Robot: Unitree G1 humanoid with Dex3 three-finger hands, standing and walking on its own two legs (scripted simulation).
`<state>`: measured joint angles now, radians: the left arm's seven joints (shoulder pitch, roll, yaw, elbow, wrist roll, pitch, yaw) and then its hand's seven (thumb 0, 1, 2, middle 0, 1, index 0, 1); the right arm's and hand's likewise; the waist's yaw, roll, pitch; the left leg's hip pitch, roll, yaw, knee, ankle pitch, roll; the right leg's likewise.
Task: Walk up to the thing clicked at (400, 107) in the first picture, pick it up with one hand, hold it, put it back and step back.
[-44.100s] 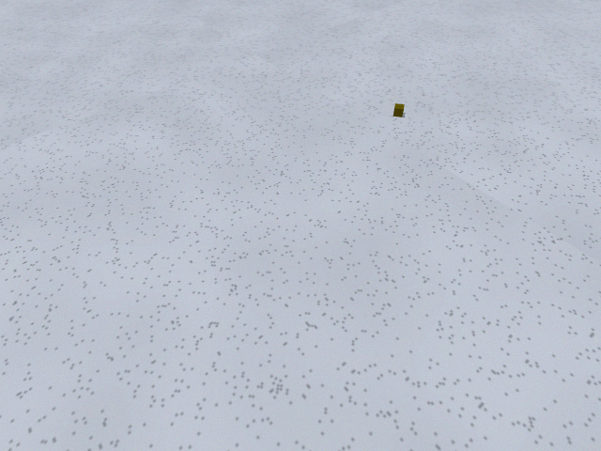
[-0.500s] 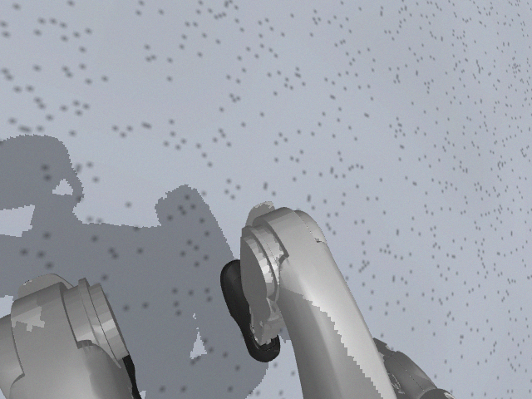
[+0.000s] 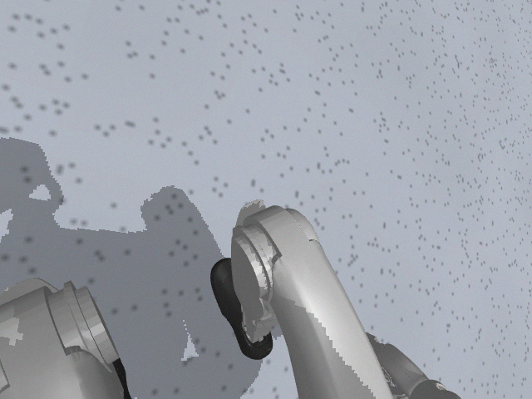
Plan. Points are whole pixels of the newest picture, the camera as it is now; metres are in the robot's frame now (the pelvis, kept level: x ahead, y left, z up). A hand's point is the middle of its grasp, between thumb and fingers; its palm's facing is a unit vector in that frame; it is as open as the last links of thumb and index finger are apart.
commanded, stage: open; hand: left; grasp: from above
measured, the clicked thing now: out of the picture +0.47 +0.36 -0.28
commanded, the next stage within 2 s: withdraw in 1.04 s
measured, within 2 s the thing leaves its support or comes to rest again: neither
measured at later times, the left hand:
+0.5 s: hand out of the picture +0.47 +0.35 -0.24, palm faces -0.43 -0.15 -0.89, open 9.6 cm
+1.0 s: hand out of the picture +0.46 +0.35 -0.24, palm faces -0.44 -0.16 -0.88, open 12.5 cm
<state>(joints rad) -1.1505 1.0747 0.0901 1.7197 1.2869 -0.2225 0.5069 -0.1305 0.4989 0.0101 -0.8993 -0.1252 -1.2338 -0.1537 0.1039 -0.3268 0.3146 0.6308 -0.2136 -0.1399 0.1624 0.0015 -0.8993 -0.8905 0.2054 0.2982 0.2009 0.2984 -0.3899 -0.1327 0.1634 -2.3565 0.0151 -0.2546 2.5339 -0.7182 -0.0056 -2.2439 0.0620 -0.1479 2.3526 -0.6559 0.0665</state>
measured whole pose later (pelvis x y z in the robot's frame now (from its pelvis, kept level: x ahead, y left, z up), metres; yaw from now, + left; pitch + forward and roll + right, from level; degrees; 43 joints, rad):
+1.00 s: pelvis +0.00 +0.00 +0.00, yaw -1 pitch +29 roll -15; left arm -1.15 1.10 0.08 1.69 1.28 -0.23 0.50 0.00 -0.24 0.75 -0.29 -0.81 -0.31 -0.80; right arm 0.10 -0.34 0.34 0.60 -0.22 -0.15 0.17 0.00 -0.89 -0.89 0.21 0.30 0.20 0.30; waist -0.39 -0.14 0.18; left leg -2.35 0.02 -0.27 2.53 -0.71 0.00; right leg -2.23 0.06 -0.16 2.34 -0.65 0.07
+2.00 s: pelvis -0.02 -0.01 +0.03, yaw +4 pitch +32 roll -11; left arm -1.08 0.93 0.03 1.38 1.23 -0.29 0.16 0.00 -0.33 0.87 -0.23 -0.84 -0.24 -0.85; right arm 0.15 -0.35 0.19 0.60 -0.13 0.08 0.07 0.00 -0.90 -0.89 0.20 0.30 0.20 0.30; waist -0.29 -0.04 0.03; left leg -2.32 0.00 -0.18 2.37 -0.63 0.00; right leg -2.21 0.02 -0.10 2.25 -0.62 0.04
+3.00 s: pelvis +0.01 -0.01 +0.25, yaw +13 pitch +27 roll -5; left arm -0.08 0.40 0.05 0.35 0.24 0.21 0.04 0.01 0.88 0.90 -0.21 -0.30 -0.22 -0.30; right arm 0.09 -0.23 0.02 0.56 0.04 -0.05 -0.03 0.01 -0.91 -0.90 0.20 0.30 0.20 0.30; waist -0.07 0.03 -0.19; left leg -1.53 0.02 -0.09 1.67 -0.60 -0.01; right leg -1.47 -0.01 -0.05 1.60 -0.60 0.02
